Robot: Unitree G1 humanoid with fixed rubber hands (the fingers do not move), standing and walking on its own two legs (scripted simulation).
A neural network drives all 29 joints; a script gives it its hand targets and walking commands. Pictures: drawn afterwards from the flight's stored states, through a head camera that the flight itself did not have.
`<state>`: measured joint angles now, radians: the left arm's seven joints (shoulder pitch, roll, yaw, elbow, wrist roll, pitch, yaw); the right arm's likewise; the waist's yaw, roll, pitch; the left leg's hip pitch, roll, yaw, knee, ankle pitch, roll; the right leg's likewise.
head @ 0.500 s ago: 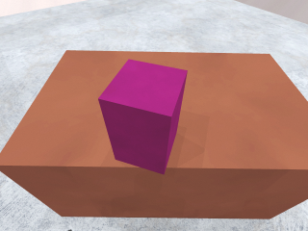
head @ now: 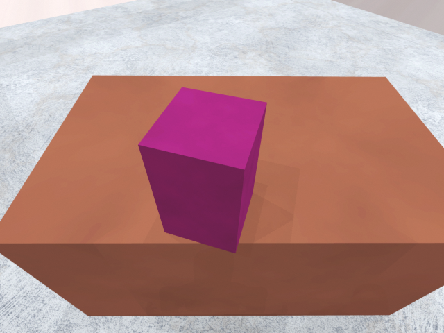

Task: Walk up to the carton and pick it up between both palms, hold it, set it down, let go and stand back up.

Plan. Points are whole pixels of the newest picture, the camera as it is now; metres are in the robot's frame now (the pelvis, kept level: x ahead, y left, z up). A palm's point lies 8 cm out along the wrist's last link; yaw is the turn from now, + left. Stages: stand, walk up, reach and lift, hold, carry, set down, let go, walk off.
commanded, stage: walk up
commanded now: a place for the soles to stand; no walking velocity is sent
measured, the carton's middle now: (210, 174) +0.42 +0.03 +0.04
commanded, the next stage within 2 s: reach and lift in 1.10 s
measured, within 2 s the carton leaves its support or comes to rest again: neither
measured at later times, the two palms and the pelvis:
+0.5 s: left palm out of the picture +0.14 +0.26 -0.10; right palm out of the picture +0.07 -0.27 -0.12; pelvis +0.02 +0.01 -0.01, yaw -5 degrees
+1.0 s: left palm (83, 328) +0.16 +0.27 -0.10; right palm out of the picture +0.02 -0.24 -0.11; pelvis +0.02 +0.03 -0.01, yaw -9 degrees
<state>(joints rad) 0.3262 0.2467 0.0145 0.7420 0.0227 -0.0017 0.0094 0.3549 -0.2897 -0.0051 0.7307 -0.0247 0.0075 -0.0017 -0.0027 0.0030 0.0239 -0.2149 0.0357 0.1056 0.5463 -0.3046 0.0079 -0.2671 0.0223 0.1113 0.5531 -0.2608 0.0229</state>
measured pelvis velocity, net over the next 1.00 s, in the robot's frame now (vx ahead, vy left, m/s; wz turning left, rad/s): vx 0.02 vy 0.03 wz -0.16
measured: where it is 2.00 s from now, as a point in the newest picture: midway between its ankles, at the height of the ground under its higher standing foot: outside the picture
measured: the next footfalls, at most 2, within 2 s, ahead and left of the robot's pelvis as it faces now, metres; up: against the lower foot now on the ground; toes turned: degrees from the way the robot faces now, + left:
none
